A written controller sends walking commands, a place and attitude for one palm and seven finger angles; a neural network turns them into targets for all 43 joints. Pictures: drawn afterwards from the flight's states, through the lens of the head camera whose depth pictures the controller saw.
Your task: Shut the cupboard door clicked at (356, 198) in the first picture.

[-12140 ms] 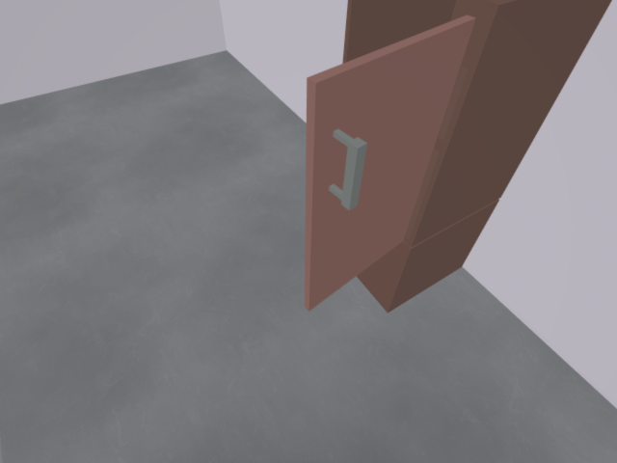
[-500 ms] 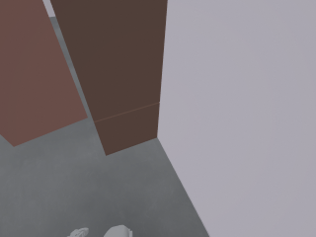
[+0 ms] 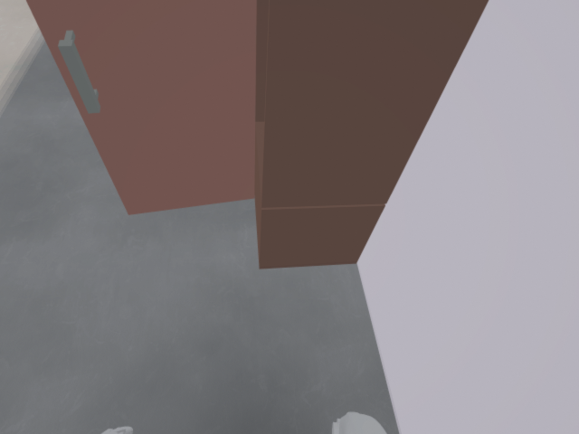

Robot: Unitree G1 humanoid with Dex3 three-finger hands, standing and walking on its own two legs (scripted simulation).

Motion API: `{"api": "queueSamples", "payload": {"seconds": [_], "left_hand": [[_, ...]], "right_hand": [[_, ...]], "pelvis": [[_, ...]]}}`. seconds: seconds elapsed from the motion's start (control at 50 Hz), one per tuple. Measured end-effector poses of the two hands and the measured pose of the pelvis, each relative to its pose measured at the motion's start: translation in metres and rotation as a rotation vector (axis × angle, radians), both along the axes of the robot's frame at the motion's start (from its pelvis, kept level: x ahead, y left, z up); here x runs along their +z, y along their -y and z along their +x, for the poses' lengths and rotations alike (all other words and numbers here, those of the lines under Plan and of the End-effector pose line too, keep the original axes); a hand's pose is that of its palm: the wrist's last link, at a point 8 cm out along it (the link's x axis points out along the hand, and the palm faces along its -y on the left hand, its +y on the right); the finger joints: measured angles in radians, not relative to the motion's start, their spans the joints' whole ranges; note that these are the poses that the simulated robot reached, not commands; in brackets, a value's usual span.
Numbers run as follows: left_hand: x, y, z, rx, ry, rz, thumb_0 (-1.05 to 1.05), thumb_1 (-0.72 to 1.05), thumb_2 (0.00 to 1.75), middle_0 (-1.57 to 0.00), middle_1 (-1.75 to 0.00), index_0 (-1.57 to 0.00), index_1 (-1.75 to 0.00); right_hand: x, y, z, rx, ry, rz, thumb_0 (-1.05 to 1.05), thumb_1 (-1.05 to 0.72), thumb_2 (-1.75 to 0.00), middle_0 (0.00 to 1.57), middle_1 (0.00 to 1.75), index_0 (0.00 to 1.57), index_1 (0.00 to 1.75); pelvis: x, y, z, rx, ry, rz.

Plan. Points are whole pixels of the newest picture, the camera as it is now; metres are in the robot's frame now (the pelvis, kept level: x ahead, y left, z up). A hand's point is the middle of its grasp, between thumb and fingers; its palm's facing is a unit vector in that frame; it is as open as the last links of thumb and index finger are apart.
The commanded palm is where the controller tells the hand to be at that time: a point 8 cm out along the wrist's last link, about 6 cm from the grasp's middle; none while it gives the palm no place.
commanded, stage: turn to face it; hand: left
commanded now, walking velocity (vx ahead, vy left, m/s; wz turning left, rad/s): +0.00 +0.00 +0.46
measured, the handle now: (82, 73) +0.64 +0.41 +0.09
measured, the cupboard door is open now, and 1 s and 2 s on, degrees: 98 98 98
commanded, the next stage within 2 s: take the last steps up to it in 0.40 s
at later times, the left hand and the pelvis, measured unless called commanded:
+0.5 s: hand out of the picture +0.01 +0.12 -0.16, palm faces +0.23 -0.94 -0.24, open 7.4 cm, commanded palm none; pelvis -0.01 -0.07 +0.00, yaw +13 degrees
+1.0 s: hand out of the picture +0.01 +0.18 -0.18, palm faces +0.32 -0.93 -0.18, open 7.4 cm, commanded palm none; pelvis +0.04 -0.01 +0.00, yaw +17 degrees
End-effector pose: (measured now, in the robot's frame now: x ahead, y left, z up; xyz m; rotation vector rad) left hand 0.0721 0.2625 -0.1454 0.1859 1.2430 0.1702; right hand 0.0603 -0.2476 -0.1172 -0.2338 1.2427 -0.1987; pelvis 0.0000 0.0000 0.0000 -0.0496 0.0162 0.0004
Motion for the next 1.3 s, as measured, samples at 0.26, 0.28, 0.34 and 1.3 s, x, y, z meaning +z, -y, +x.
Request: {"api": "queueSamples", "payload": {"seconds": [0.26, 0.28, 0.34, 1.3], "left_hand": [[0.015, 0.049, -0.002, 0.068, 0.100, 0.043, 0.01, 0.91, 0.90, -0.20, -0.29, -0.20, -0.30], [0.014, 0.053, -0.006, 0.074, 0.108, 0.053, 0.01, 0.90, 0.90, -0.20, -0.29, -0.20, -0.30], [0.018, 0.069, -0.026, 0.098, 0.086, 0.057, 0.01, 0.90, 0.90, -0.20, -0.29, -0.20, -0.30], [0.004, 0.053, 0.104, 0.245, 0.116, -0.007, 0.00, 0.91, 0.90, -0.19, -0.29, -0.20, -0.30]], "right_hand": [[-0.032, 0.042, -0.021, 0.038, -0.108, 0.057, 0.00, -0.90, -0.90, 0.20, 0.30, 0.21, 0.30], [-0.037, 0.048, -0.019, 0.041, -0.105, 0.063, 0.00, -0.90, -0.90, 0.20, 0.30, 0.21, 0.30], [-0.039, 0.060, -0.009, 0.065, -0.097, 0.070, 0.00, -0.90, -0.90, 0.20, 0.30, 0.21, 0.30], [-0.048, 0.010, 0.061, 0.135, -0.378, 0.109, 0.00, -0.91, -0.90, 0.20, 0.30, 0.20, 0.30]], "pelvis": [[-0.009, 0.046, -0.008, 0.120, 0.001, 0.039], [-0.013, 0.052, -0.009, 0.123, 0.000, 0.050], [-0.010, 0.061, -0.013, 0.151, 0.015, 0.052], [-0.017, 0.031, 0.149, 0.294, 0.037, 0.077]]}}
